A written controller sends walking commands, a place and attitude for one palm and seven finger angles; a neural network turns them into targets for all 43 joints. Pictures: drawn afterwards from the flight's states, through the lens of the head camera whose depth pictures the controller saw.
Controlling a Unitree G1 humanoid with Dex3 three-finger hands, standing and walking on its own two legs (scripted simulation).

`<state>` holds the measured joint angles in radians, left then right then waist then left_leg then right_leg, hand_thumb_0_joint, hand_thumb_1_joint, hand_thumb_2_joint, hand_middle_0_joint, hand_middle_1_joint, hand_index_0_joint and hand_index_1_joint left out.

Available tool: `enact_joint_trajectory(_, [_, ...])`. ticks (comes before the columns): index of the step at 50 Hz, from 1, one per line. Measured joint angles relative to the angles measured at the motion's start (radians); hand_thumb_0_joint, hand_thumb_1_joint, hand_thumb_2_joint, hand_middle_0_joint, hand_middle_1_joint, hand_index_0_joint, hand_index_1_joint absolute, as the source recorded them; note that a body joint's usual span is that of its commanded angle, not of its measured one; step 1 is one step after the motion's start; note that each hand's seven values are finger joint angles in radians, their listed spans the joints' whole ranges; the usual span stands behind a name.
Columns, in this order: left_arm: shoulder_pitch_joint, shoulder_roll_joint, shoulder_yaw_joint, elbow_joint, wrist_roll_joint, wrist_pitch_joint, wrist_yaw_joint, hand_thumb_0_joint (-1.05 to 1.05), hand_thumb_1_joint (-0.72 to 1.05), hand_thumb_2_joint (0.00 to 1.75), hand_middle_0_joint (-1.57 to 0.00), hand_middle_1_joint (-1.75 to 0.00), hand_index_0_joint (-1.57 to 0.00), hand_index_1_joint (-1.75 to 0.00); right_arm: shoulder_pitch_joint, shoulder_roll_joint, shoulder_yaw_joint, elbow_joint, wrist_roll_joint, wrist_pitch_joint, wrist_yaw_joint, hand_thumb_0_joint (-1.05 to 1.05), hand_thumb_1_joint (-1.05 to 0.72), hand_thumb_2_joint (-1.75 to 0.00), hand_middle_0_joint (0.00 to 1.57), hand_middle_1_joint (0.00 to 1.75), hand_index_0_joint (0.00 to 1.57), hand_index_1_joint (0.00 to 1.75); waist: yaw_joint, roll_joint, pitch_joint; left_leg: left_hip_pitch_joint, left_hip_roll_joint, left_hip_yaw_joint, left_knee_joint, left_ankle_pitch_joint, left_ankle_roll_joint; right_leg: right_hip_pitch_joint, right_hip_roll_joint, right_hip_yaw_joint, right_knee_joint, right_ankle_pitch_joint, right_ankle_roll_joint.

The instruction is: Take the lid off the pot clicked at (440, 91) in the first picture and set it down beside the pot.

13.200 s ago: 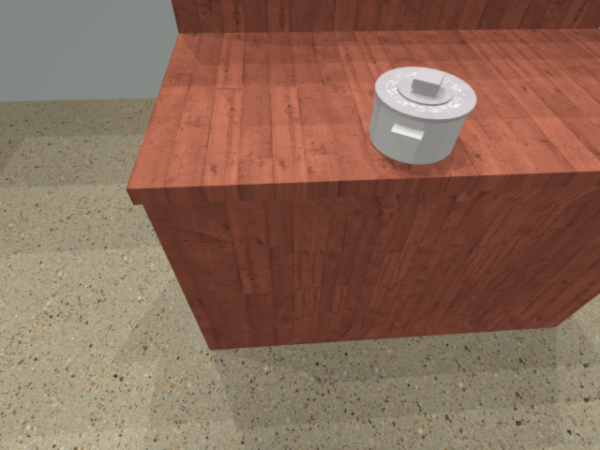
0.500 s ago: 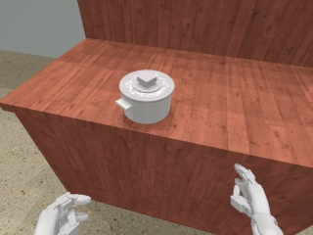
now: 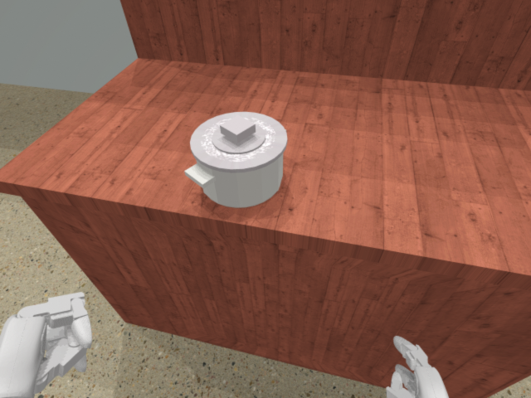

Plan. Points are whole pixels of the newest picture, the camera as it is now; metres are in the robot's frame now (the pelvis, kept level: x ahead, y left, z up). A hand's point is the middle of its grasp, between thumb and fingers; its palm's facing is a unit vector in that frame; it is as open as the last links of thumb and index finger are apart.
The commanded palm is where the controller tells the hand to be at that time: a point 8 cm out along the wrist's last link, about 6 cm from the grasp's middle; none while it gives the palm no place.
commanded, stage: raise the hand higher, near the body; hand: left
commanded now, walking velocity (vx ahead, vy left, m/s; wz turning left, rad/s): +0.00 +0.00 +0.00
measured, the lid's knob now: (237, 128) +0.52 +0.12 +0.15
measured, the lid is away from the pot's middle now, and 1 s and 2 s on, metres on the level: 0.00 0.00 0.00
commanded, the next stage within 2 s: reach forward and open the fingers in 0.58 s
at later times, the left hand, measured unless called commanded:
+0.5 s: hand (63, 304) +0.16 +0.24 +0.16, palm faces +0.39 -0.82 -0.42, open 3.1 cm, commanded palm +0.11 +0.28 +0.18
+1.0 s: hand (40, 270) +0.19 +0.28 +0.17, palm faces +0.19 -0.05 -0.98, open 3.0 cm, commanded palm +0.16 +0.27 +0.22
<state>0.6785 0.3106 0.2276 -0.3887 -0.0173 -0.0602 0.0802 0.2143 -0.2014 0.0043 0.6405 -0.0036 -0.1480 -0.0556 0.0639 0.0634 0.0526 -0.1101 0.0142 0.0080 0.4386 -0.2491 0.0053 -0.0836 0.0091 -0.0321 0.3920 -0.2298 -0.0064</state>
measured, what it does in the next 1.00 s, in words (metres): stands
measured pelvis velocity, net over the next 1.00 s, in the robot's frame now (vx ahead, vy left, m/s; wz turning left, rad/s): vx -0.02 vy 0.01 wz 0.00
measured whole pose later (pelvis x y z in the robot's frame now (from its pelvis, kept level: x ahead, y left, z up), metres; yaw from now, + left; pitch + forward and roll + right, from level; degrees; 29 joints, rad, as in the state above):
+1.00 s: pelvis -0.02 +0.01 -0.01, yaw +0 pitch -1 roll +0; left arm 0.39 0.68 0.24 -0.55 0.66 0.12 -0.01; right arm 0.10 -0.30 0.01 0.53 0.02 0.09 0.00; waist 0.10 0.12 0.00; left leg -0.27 -0.01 0.02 0.55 -0.27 0.02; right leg -0.25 -0.02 -0.02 0.52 -0.26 0.01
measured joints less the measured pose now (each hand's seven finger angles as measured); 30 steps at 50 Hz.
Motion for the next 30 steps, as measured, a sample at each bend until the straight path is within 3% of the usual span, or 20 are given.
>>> enact_joint_trajectory(10, [0.003,0.008,0.018,-0.069,-0.001,-0.038,0.009,0.02,0.89,0.9,-1.3,-1.49,-1.3,-1.49,-0.041,-0.025,-0.034,-0.016,0.01,-0.022,-0.011,0.02,-0.91,-0.9,0.2,0.3,0.2,0.3,0.005,-0.003,-0.013,0.011,-0.002,0.007,0.002,-0.006,0.003,0.009,-0.002,0.006,0.003,-0.005,0.004])
enact_joint_trajectory(24, [-0.095,0.01,0.044,-0.138,-0.01,-0.054,0.008,0.02,0.89,0.9,-1.3,-1.5,-1.31,-1.5,-0.061,0.006,0.01,-0.039,0.002,-0.029,0.005,0.02,-0.91,-0.9,0.2,0.3,0.2,0.3,0.028,-0.002,-0.005,0.017,-0.009,0.001,0.013,-0.01,0.008,0.02,-0.009,0.001,0.009,-0.008,0.008])
enact_joint_trajectory(30, [-0.122,0.022,0.065,-0.169,-0.018,-0.064,0.006,0.02,0.89,0.9,-1.3,-1.5,-1.31,-1.5,-0.046,0.013,0.02,-0.027,-0.002,-0.022,0.011,0.02,-0.9,-0.9,0.2,0.3,0.2,0.3,0.025,-0.003,-0.006,0.017,-0.012,0.005,0.013,-0.01,0.011,0.017,-0.012,0.004,0.013,-0.009,0.011])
